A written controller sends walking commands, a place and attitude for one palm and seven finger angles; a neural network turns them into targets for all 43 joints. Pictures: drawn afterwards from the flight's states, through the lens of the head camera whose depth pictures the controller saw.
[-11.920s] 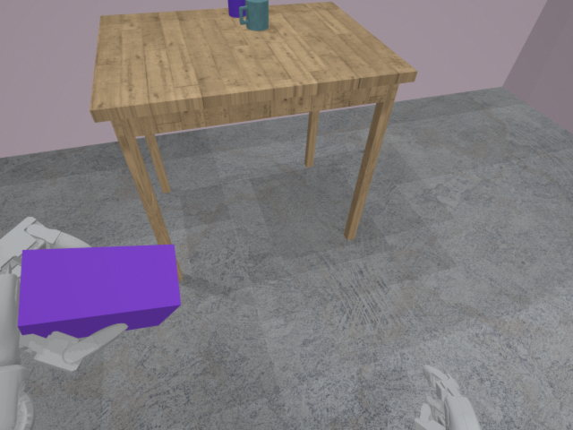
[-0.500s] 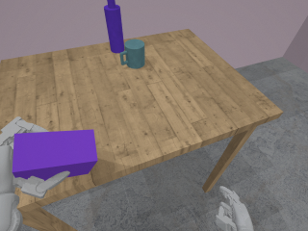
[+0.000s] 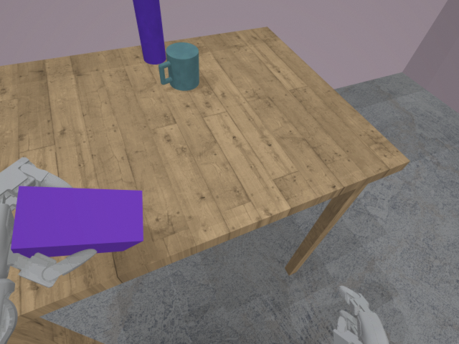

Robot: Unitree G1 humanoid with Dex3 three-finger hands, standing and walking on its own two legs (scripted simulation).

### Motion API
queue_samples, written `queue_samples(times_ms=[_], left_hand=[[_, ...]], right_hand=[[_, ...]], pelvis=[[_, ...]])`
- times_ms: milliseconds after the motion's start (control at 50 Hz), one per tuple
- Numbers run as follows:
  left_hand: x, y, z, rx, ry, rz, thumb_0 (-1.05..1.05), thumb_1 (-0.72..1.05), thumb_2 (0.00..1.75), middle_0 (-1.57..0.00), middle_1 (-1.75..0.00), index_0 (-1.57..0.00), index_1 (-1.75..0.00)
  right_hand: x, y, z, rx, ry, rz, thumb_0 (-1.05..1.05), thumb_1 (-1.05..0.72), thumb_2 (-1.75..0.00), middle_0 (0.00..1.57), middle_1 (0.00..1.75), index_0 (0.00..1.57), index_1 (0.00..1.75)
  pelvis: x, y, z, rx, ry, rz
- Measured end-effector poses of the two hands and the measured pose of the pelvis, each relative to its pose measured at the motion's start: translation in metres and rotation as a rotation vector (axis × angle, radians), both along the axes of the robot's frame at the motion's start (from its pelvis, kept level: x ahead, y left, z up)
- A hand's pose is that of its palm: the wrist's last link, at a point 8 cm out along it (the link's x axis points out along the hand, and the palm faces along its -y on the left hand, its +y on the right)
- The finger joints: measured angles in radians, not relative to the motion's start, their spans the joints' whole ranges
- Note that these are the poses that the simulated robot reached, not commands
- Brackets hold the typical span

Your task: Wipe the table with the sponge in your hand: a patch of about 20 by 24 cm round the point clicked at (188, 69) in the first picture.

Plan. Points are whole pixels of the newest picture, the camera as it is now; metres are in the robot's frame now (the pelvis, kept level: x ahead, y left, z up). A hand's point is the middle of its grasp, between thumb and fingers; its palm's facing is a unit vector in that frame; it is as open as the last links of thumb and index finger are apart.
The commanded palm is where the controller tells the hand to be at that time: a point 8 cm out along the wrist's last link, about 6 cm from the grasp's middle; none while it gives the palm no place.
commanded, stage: come to a stop and stand still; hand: left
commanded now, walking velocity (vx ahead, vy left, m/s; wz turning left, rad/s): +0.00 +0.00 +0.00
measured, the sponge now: (99, 224) +0.24 +0.20 +0.12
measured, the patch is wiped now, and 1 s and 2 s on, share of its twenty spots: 0.00 0.00 0.00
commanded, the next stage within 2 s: look again from close up in 0.14 s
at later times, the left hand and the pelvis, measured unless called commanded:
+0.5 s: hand (22, 219) +0.22 +0.27 +0.16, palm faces +0.39 -0.85 -0.34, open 10.5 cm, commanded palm +0.16 +0.30 +0.18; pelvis +0.00 +0.02 +0.00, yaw +0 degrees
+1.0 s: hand out of the picture +0.24 +0.29 +0.21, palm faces +0.47 -0.78 -0.41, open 10.5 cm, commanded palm +0.16 +0.30 +0.18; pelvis +0.01 +0.01 +0.00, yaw +1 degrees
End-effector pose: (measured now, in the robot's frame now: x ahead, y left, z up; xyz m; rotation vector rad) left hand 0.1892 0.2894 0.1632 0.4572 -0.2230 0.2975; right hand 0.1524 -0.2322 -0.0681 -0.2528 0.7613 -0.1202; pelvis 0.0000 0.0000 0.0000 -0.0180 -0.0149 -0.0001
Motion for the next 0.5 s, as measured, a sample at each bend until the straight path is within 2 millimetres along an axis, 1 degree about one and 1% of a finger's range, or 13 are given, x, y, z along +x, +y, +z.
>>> queue_samples(times_ms=[40,100,160,220,280,340,400,500], left_hand=[[0.001,0.008,0.014,0.022,-0.068,0.034,-0.02,-0.53,1.01,-0.68,-1.35,-0.7,-1.35],[0.0,0.01,0.03,0.035,-0.14,0.047,-0.02,-0.53,1.01,-0.68,-1.35,-0.7,-1.35],[-0.001,0.007,0.028,0.017,-0.129,0.03,-0.02,-0.53,1.01,-0.67,-1.35,-0.7,-1.35],[-0.003,0.007,0.015,-0.008,-0.066,0.016,-0.02,-0.53,1.01,-0.67,-1.35,-0.7,-1.35],[-0.005,0.012,-0.001,-0.035,-0.002,0.027,-0.02,-0.53,1.01,-0.67,-1.35,-0.7,-1.35],[-0.007,0.019,-0.008,-0.051,0.02,0.049,-0.02,-0.53,1.01,-0.67,-1.34,-0.7,-1.35],[-0.008,0.024,-0.005,-0.056,-0.006,0.06,-0.02,-0.53,1.01,-0.67,-1.34,-0.7,-1.35],[-0.009,0.024,0.012,-0.032,-0.078,0.036,-0.02,-0.53,1.01,-0.67,-1.34,-0.7,-1.35]], right_hand=[[0.01,0.004,0.002,0.002,-0.022,0.027,0.02,-0.9,-0.9,0.2,0.3,0.2,0.3],[0.025,0.012,0.007,0.018,-0.07,0.052,0.02,-0.9,-0.9,0.2,0.3,0.2,0.3],[0.037,0.021,0.012,0.041,-0.114,0.06,0.02,-0.9,-0.9,0.2,0.3,0.2,0.3],[0.043,0.03,0.015,0.055,-0.133,0.062,0.02,-0.9,-0.9,0.2,0.3,0.2,0.3],[0.044,0.038,0.016,0.055,-0.127,0.069,0.02,-0.9,-0.9,0.2,0.3,0.2,0.3],[0.042,0.043,0.017,0.045,-0.111,0.081,0.02,-0.9,-0.9,0.2,0.3,0.2,0.3],[0.038,0.046,0.017,0.033,-0.095,0.096,0.02,-0.9,-0.9,0.2,0.3,0.2,0.3],[0.032,0.049,0.015,0.028,-0.082,0.098,0.02,-0.9,-0.9,0.2,0.3,0.2,0.3]], pelvis=[[0.0,0.001,0.0,-0.006,-0.001,0.003],[0.002,0.005,0.0,-0.011,0.0,0.0],[0.004,0.01,0.001,-0.011,0.005,-0.006],[0.005,0.013,0.001,-0.008,0.007,-0.009],[0.004,0.015,0.002,-0.007,0.005,-0.005],[0.003,0.016,0.003,-0.008,0.002,-0.001],[0.0,0.018,0.003,-0.01,-0.001,0.003],[-0.002,0.023,0.004,-0.013,-0.004,0.006]])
